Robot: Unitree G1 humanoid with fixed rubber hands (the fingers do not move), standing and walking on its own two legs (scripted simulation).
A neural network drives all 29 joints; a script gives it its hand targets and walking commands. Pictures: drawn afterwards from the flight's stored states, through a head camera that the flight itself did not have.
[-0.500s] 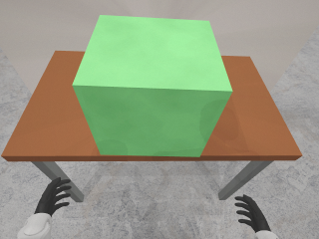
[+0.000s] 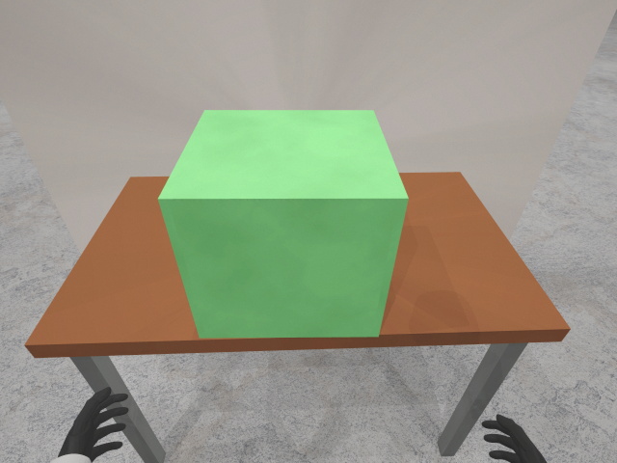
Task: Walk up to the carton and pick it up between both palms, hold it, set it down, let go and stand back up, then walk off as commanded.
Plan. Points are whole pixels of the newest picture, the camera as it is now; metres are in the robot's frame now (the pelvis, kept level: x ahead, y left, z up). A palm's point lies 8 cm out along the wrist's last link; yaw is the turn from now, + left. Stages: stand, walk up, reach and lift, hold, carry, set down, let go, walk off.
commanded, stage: stand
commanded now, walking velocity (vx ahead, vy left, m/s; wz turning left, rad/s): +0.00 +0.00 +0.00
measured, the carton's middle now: (289, 220) +0.51 +0.05 +0.06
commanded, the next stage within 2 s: walk off in 0.50 s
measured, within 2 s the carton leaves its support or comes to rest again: neither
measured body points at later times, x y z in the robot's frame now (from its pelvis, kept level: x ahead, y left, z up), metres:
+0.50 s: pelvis -0.01 +0.00 +0.00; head -0.05 -0.01 +0.45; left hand +0.14 +0.30 -0.06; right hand +0.14 -0.28 -0.08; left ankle +0.04 +0.14 -0.73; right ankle -0.01 -0.10 -0.73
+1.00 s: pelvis -0.06 +0.04 -0.03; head -0.01 +0.05 +0.42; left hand +0.05 +0.34 -0.14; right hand +0.05 -0.28 -0.12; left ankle -0.07 +0.12 -0.72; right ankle -0.01 -0.10 -0.73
